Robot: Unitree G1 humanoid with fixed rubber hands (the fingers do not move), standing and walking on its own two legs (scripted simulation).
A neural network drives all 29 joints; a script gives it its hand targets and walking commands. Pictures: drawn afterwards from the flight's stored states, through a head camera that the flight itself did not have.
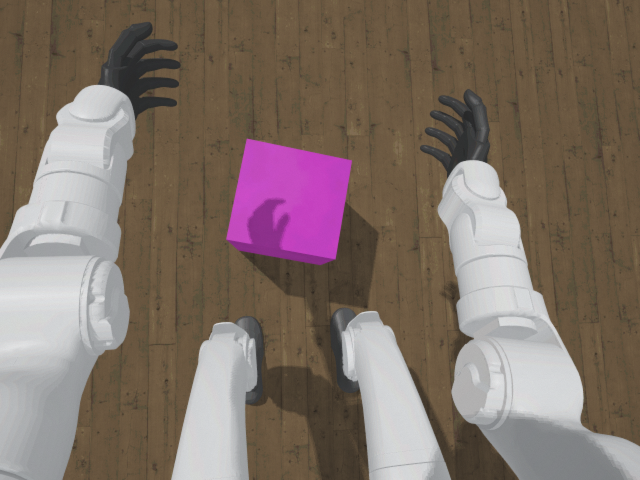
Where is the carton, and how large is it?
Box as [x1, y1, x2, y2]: [226, 139, 351, 264]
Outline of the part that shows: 247,139 226,239 237,249 317,264 321,264 334,259 351,160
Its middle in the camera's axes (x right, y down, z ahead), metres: -0.07 -0.07 +0.87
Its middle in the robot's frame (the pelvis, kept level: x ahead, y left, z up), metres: +0.48 -0.01 -0.51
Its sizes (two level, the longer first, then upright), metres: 0.210 0.200 0.250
